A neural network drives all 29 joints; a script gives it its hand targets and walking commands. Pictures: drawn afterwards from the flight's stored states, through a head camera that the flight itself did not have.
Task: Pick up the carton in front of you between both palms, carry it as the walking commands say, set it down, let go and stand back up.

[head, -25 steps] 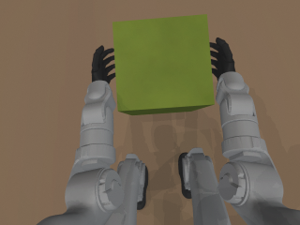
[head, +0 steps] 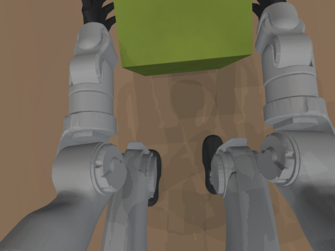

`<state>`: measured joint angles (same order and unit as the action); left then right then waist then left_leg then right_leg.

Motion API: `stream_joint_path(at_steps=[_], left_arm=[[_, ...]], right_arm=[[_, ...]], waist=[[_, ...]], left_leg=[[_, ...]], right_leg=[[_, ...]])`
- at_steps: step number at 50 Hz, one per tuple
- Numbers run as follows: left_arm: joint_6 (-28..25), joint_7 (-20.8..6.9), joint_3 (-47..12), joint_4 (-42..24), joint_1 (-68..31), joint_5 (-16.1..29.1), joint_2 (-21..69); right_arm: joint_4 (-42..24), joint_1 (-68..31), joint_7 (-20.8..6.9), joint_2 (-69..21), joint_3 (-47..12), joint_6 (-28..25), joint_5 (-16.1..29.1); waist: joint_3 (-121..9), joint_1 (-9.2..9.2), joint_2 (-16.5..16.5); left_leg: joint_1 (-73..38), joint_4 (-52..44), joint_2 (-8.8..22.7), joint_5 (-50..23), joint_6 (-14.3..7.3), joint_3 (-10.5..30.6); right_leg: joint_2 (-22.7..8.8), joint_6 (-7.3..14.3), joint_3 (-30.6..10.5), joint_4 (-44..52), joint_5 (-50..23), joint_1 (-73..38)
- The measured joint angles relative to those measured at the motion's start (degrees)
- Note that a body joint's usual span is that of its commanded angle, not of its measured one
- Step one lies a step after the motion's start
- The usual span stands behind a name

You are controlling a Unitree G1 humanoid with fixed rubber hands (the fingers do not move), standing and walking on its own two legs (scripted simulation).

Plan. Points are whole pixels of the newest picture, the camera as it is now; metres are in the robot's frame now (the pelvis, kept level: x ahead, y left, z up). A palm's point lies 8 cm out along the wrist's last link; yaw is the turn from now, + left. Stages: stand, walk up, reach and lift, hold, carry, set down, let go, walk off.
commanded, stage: set down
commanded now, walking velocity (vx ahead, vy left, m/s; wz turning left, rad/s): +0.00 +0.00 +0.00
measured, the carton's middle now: (179, 19) +0.57 -0.03 -0.22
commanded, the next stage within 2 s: none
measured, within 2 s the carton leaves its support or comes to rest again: rests again in 0.56 s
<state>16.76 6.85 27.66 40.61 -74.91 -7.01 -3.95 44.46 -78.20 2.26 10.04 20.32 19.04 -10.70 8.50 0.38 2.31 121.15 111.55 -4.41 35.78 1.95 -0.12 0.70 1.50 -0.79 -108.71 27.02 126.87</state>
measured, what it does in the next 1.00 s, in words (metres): lowers itself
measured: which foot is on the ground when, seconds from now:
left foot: down 0.00-1.00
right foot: down 0.00-1.00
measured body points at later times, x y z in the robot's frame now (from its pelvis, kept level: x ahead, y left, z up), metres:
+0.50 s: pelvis +0.01 +0.01 -0.07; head +0.39 -0.02 +0.16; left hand +0.58 +0.11 -0.24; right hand +0.58 -0.19 -0.24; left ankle +0.08 +0.12 -0.41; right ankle +0.12 -0.11 -0.41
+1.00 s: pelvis -0.01 +0.00 -0.08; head +0.37 -0.02 +0.14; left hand +0.57 +0.12 -0.25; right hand +0.57 -0.20 -0.25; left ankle +0.08 +0.12 -0.41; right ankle +0.12 -0.11 -0.41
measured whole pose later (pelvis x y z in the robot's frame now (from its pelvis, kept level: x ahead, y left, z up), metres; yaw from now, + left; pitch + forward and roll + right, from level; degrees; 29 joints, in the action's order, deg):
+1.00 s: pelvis -0.01 +0.00 -0.08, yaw +1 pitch +31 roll +2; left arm 13.3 3.4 20.1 55.3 -89.9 -0.1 -12.0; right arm 59.8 -92.3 -5.1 22.1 18.1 14.8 -3.8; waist 29.9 1.6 1.6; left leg 122.7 130.2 -6.9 39.3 2.3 -0.2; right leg -0.5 1.3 -0.5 -126.8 30.3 128.2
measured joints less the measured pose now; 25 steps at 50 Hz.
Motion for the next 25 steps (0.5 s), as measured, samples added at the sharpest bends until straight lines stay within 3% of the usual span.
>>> stream_joint_path(at_steps=[17, 25], left_arm=[[-1.2, 4.6, -11.0, 5.2, -9.7, 10.9, -6.4], [-1.9, 4.3, -11.3, 8.9, -9.9, 10.4, -6.2]], right_arm=[[6.7, -10.4, 0.7, 9.6, -7.9, -1.7, 10.4], [10.0, -9.9, -0.2, 9.5, -6.5, -2.5, 9.6]], waist=[[14.3, 1.03, 0.4], [13.3, 1.35, 0.2]], left_leg=[[3.2, 13.4, -1.2, 4.5, -0.7, -0.8], [4.0, 15.6, -2.0, 4.7, -0.7, -0.6]], right_leg=[[-0.8, -0.8, -0.2, -13.0, 4.0, 3.2], [-0.8, -1.3, -0.4, -15.1, 4.7, 3.7]])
